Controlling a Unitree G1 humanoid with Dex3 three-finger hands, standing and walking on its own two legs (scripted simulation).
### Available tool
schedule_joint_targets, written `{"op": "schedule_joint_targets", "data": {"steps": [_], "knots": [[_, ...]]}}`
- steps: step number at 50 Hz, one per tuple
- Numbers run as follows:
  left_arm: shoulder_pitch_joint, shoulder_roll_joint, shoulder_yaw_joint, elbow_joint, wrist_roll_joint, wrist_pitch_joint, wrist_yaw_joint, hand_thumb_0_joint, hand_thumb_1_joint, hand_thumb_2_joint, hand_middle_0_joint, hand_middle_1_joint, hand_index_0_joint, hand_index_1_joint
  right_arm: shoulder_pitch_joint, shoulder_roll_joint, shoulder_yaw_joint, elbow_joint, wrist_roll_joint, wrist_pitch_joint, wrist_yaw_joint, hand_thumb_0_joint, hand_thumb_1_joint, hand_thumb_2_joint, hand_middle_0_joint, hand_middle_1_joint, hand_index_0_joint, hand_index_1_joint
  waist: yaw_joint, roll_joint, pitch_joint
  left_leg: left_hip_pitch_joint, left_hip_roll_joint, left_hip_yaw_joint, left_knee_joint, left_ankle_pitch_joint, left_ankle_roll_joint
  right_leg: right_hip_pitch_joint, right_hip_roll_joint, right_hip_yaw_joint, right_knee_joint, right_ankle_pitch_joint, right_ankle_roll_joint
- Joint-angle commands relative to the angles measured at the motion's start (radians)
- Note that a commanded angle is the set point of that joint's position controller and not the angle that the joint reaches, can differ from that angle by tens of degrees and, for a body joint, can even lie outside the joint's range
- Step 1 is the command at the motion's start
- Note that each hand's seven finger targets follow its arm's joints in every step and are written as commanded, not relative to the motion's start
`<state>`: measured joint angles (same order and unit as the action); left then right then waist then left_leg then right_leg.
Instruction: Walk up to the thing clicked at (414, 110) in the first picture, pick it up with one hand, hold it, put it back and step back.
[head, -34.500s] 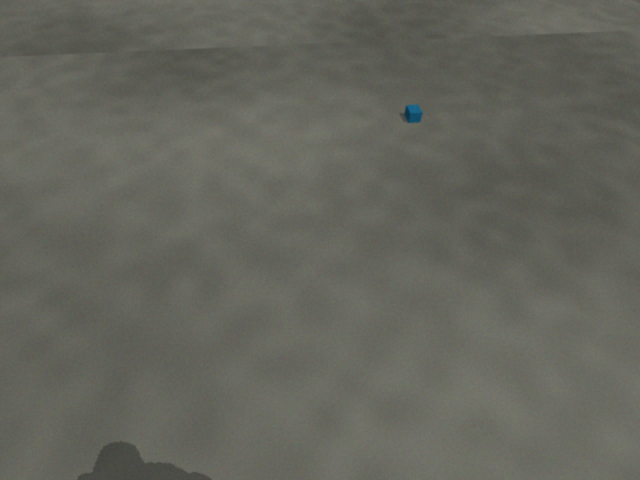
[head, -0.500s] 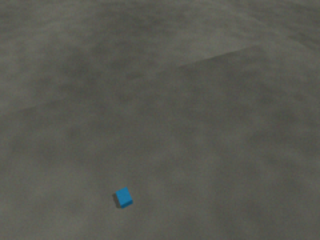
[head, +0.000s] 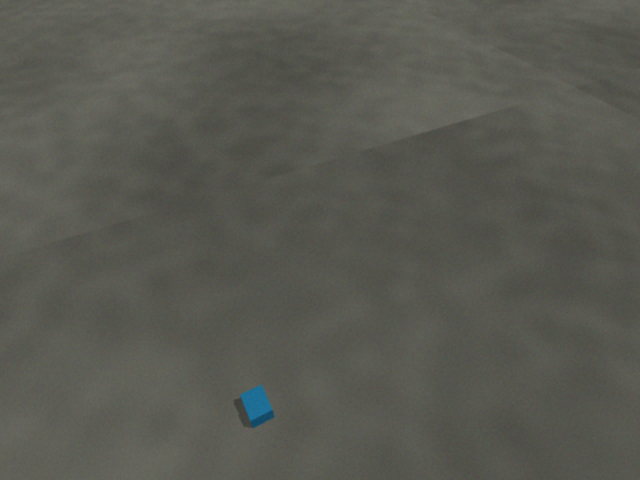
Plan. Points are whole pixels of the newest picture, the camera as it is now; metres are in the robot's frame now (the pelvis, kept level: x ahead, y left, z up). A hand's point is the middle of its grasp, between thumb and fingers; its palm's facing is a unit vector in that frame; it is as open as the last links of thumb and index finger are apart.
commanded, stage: stand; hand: left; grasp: from above
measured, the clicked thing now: (257, 406) +0.49 +0.21 -0.75
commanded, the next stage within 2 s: step back in 1.64 s
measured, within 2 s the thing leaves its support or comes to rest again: neither
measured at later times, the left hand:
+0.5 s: hand out of the picture +0.07 +0.21 -0.16, palm faces +0.00 -0.95 -0.32, open 7.4 cm
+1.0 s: hand out of the picture +0.08 +0.19 -0.16, palm faces +0.00 -0.96 -0.28, open 7.4 cm
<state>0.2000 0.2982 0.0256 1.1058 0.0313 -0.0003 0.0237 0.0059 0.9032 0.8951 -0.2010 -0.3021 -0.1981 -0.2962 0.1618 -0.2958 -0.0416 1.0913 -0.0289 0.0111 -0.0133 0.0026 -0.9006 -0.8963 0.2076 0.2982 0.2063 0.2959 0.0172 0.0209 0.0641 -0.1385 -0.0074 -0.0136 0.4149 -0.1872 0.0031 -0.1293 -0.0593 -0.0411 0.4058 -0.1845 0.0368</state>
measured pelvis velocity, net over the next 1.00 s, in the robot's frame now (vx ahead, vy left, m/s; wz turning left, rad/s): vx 0.03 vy -0.02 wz -0.02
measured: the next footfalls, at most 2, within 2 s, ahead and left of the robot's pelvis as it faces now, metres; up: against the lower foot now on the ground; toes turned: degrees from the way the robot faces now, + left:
none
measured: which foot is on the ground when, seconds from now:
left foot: down 0.00-1.00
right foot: down 0.00-1.00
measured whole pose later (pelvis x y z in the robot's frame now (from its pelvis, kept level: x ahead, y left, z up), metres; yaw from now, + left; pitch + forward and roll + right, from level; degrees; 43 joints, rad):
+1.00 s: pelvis +0.03 -0.02 +0.01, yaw -1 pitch -3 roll +0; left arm 0.15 0.23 0.01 1.17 0.01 0.00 0.02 0.00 0.90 0.90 -0.20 -0.30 -0.20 -0.30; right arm 0.15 -0.25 -0.01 1.16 -0.02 0.00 -0.02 0.00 -0.90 -0.90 0.21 0.30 0.20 0.30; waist 0.00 0.02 0.06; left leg -0.08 0.03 -0.01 0.33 -0.19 -0.03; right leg -0.09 -0.02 -0.04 0.34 -0.19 0.01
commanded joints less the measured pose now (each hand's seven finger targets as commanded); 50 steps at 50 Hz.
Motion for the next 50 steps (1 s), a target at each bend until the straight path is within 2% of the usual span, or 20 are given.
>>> {"op": "schedule_joint_targets", "data": {"steps": [1,4,7,11,16,21,22,24,26,28,30,31,34,36,37,40,42,45,47,50], "knots": [[-0.033,0.19,0.04,-0.046,0.0,-0.018,0.009,0.0,0.9,0.9,-0.2,-0.3,-0.2,-0.301,-0.033,-0.187,-0.033,-0.05,0.002,-0.027,-0.006,0.0,-0.9,-0.9,0.2,0.3,0.2,0.3,-0.007,-0.008,0.019,-0.072,0.099,-0.123,-0.15,-0.152,0.023,-0.024,-0.053,0.079,-0.105,-0.107,-0.038],[-0.027,0.19,0.037,-0.036,-0.001,-0.019,0.008,0.0,0.9,0.9,-0.2,-0.3,-0.2,-0.301,-0.047,-0.186,-0.029,-0.048,0.004,-0.026,-0.005,0.0,-0.9,-0.9,0.2,0.3,0.2,0.3,-0.002,-0.019,0.019,-0.055,0.098,-0.117,-0.142,-0.133,0.023,-0.039,-0.056,0.086,-0.117,-0.129,-0.04],[-0.047,0.203,0.038,-0.038,-0.002,-0.025,0.007,0.0,0.9,0.9,-0.2,-0.3,-0.2,-0.301,-0.032,-0.189,-0.027,-0.04,0.006,-0.027,-0.002,0.0,-0.9,-0.9,0.2,0.3,0.2,0.3,-0.013,-0.043,0.001,-0.022,0.091,-0.099,-0.114,-0.071,0.023,-0.047,-0.07,0.106,-0.144,-0.141,-0.04],[-0.056,0.204,0.038,-0.03,-0.008,-0.024,0.008,0.0,0.9,0.9,-0.2,-0.3,-0.2,-0.301,-0.035,-0.187,-0.02,-0.031,0.006,-0.027,-0.003,0.0,-0.9,-0.9,0.2,0.3,0.2,0.3,-0.009,-0.034,-0.009,-0.017,0.099,-0.099,-0.112,-0.026,0.026,-0.02,-0.074,0.105,-0.14,-0.091,-0.044],[-0.057,0.195,0.035,-0.018,-0.009,-0.015,0.003,0.0,0.9,0.9,-0.2,-0.3,-0.2,-0.301,-0.023,-0.18,-0.011,-0.019,0.007,-0.023,-0.003,0.0,-0.9,-0.9,0.2,0.3,0.2,0.3,-0.011,-0.018,0.019,-0.047,0.095,-0.095,-0.131,-0.09,0.018,-0.035,-0.061,0.101,-0.144,-0.145,-0.046],[-0.054,0.164,0.028,-0.006,-0.014,-0.018,0.002,0.0,0.9,0.9,-0.2,-0.3,-0.2,-0.301,-0.025,-0.162,0.0,-0.008,0.011,-0.028,-0.005,0.0,-0.9,-0.9,0.2,0.3,0.2,0.3,-0.005,-0.029,-0.035,-0.008,0.106,-0.087,-0.125,0.036,0.022,0.014,-0.06,0.093,-0.129,-0.012,-0.047],[-0.061,0.184,0.033,-0.014,-0.013,-0.021,0.002,0.0,0.9,0.9,-0.2,-0.3,-0.2,-0.301,-0.028,-0.186,-0.005,-0.013,0.008,-0.03,-0.007,0.0,-0.9,-0.9,0.2,0.3,0.2,0.3,-0.006,-0.027,-0.043,0.014,0.11,-0.086,-0.117,0.072,0.02,0.015,-0.065,0.098,-0.129,0.028,-0.046],[-0.065,0.164,0.029,-0.007,-0.016,-0.02,0.004,0.0,0.9,0.9,-0.2,-0.3,-0.2,-0.301,-0.021,-0.161,0.002,-0.002,0.012,-0.029,-0.008,0.0,-0.9,-0.9,0.2,0.3,0.2,0.3,-0.009,-0.028,-0.043,0.011,0.109,-0.081,-0.123,0.092,0.018,0.026,-0.06,0.09,-0.129,0.047,-0.045],[-0.079,0.177,0.033,-0.011,-0.017,-0.022,0.003,0.0,0.9,0.9,-0.2,-0.3,-0.2,-0.301,-0.014,-0.171,0.003,0.002,0.01,-0.029,-0.01,0.0,-0.9,-0.9,0.2,0.3,0.2,0.3,-0.012,-0.02,-0.047,0.012,0.111,-0.075,-0.12,0.105,0.016,0.036,-0.065,0.097,-0.127,0.093,-0.045],[-0.07,0.152,0.025,0.0,-0.019,-0.017,0.002,0.0,0.9,0.9,-0.2,-0.3,-0.2,-0.301,-0.019,-0.15,0.01,0.009,0.012,-0.029,-0.009,0.0,-0.9,-0.9,0.2,0.3,0.2,0.3,-0.009,-0.015,-0.039,0.008,0.111,-0.075,-0.134,0.112,0.013,0.039,-0.06,0.086,-0.119,0.087,-0.047],[-0.057,0.122,0.019,0.015,-0.018,-0.009,0.002,0.0,0.9,0.9,-0.2,-0.3,-0.2,-0.301,-0.008,-0.124,0.017,0.021,0.012,-0.023,-0.011,0.0,-0.9,-0.9,0.2,0.3,0.2,0.3,-0.008,-0.013,-0.029,-0.003,0.105,-0.072,-0.144,0.064,0.013,0.033,-0.051,0.079,-0.129,0.058,-0.044],[-0.063,0.139,0.023,0.009,-0.018,-0.01,0.001,0.0,0.9,0.9,-0.2,-0.3,-0.2,-0.301,-0.001,-0.137,0.015,0.02,0.011,-0.023,-0.011,0.0,-0.9,-0.9,0.2,0.3,0.2,0.3,-0.01,-0.018,-0.021,-0.012,0.103,-0.07,-0.147,0.05,0.009,0.032,-0.053,0.085,-0.13,0.046,-0.043],[-0.05,0.102,0.015,0.024,-0.019,-0.008,0.002,0.0,0.9,0.9,-0.2,-0.3,-0.2,-0.301,0.003,-0.107,0.02,0.032,0.012,-0.022,-0.013,0.0,-0.9,-0.9,0.2,0.3,0.2,0.3,-0.008,-0.023,-0.04,0.027,0.109,-0.062,-0.14,0.114,0.01,0.03,-0.051,0.081,-0.124,0.092,-0.046],[-0.056,0.127,0.02,0.017,-0.016,-0.012,0.004,0.0,0.9,0.9,-0.2,-0.3,-0.2,-0.301,-0.005,-0.127,0.014,0.025,0.011,-0.023,-0.012,0.0,-0.9,-0.9,0.2,0.3,0.2,0.3,-0.01,-0.031,-0.027,0.012,0.109,-0.068,-0.142,0.113,0.01,0.032,-0.051,0.081,-0.129,0.092,-0.043],[-0.069,0.144,0.026,0.008,-0.015,-0.016,0.004,0.0,0.9,0.9,-0.2,-0.3,-0.2,-0.301,-0.013,-0.145,0.009,0.018,0.01,-0.028,-0.013,0.0,-0.9,-0.9,0.2,0.3,0.2,0.3,-0.013,-0.027,-0.053,0.041,0.114,-0.062,-0.133,0.144,0.01,0.036,-0.058,0.088,-0.12,0.133,-0.046],[-0.067,0.111,0.021,0.015,-0.018,-0.016,0.006,0.0,0.9,0.9,-0.2,-0.3,-0.2,-0.301,-0.004,-0.112,0.016,0.029,0.012,-0.029,-0.016,0.0,-0.9,-0.9,0.2,0.3,0.2,0.3,-0.014,-0.02,-0.067,0.04,0.116,-0.06,-0.129,0.188,0.008,0.057,-0.058,0.081,-0.11,0.185,-0.044],[-0.059,0.122,0.023,0.013,-0.016,-0.018,0.007,0.0,0.9,0.9,-0.2,-0.3,-0.2,-0.301,-0.014,-0.133,0.008,0.022,0.012,-0.031,-0.016,0.0,-0.9,-0.9,0.2,0.3,0.2,0.3,-0.012,-0.027,-0.07,0.056,0.119,-0.06,-0.124,0.209,0.01,0.055,-0.059,0.08,-0.111,0.214,-0.043],[-0.057,0.109,0.022,0.018,-0.017,-0.018,0.007,0.0,0.9,0.9,-0.2,-0.3,-0.2,-0.301,-0.009,-0.12,0.011,0.028,0.012,-0.029,-0.017,0.0,-0.9,-0.9,0.2,0.3,0.2,0.3,-0.012,-0.022,-0.065,0.056,0.116,-0.054,-0.121,0.195,0.01,0.048,-0.056,0.077,-0.112,0.204,-0.041],[-0.061,0.109,0.024,0.015,-0.017,-0.019,0.009,0.0,0.9,0.9,-0.2,-0.3,-0.2,-0.301,-0.008,-0.114,0.009,0.025,0.012,-0.03,-0.017,0.0,-0.9,-0.9,0.2,0.3,0.2,0.3,-0.016,-0.023,-0.085,0.064,0.118,-0.05,-0.114,0.229,0.013,0.068,-0.061,0.077,-0.1,0.247,-0.043],[-0.05,0.1,0.023,0.019,-0.016,-0.018,0.01,0.0,0.9,0.9,-0.2,-0.3,-0.2,-0.301,-0.002,-0.111,0.008,0.029,0.01,-0.027,-0.018,0.0,-0.9,-0.9,0.2,0.3,0.2,0.3,-0.013,-0.024,-0.066,0.059,0.118,-0.049,-0.12,0.204,0.012,0.053,-0.056,0.075,-0.106,0.211,-0.042]]}}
